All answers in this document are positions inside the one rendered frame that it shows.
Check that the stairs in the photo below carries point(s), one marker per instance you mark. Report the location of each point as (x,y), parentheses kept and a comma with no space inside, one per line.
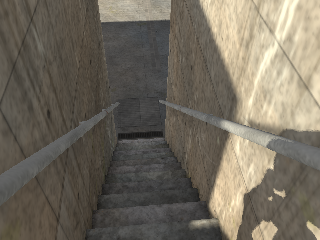
(147,196)

